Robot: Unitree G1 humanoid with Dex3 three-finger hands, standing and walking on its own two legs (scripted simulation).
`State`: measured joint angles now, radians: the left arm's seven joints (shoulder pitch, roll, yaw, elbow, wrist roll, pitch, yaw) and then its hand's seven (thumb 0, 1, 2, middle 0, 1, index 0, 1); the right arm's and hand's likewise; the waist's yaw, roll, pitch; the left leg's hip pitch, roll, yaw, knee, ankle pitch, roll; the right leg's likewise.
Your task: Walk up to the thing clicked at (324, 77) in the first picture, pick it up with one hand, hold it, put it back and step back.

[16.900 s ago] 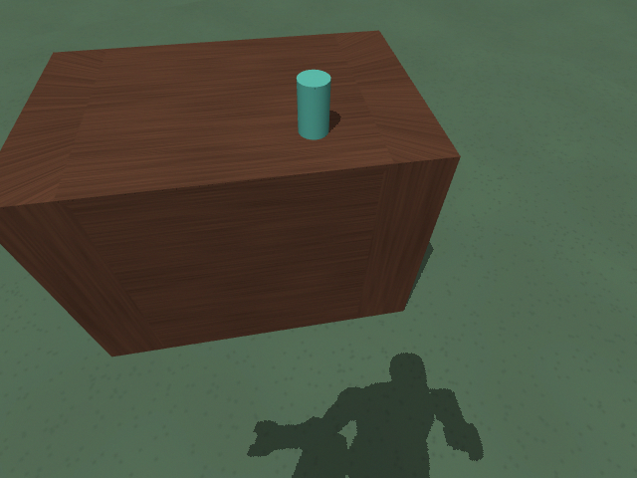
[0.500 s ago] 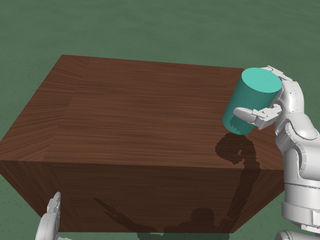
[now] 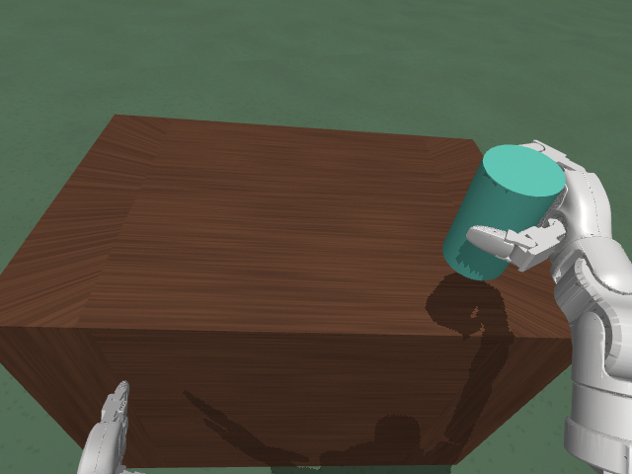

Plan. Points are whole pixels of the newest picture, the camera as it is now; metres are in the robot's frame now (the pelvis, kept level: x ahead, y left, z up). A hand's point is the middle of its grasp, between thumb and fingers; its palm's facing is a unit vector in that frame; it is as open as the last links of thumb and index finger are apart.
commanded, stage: hold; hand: right
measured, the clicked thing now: (495, 217) +0.32 -0.16 +0.22
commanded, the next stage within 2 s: none
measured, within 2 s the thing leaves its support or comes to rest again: neither
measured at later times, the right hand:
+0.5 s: hand (503, 217) +0.32 -0.17 +0.23, palm faces +0.09 +0.99 -0.05, open 10.7 cm
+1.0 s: hand (493, 212) +0.33 -0.16 +0.23, palm faces +0.09 +1.00 -0.04, open 10.7 cm
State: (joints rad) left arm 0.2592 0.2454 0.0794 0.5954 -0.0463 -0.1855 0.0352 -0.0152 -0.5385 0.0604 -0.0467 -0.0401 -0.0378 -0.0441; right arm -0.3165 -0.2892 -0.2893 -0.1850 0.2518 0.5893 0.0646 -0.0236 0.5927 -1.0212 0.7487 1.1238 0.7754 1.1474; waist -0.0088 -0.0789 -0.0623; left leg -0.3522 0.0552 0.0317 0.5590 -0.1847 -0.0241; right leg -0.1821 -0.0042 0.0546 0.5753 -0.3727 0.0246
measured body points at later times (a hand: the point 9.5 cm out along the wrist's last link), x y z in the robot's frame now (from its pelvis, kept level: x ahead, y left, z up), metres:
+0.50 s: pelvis -0.01 +0.00 +0.00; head -0.04 +0.03 +0.45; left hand +0.16 +0.25 -0.08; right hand +0.31 -0.22 +0.23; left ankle +0.07 +0.14 -0.73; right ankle -0.04 -0.14 -0.73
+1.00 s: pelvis -0.01 +0.00 +0.00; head -0.03 +0.04 +0.45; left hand +0.16 +0.26 -0.08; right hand +0.32 -0.21 +0.23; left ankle +0.07 +0.14 -0.73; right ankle -0.04 -0.14 -0.73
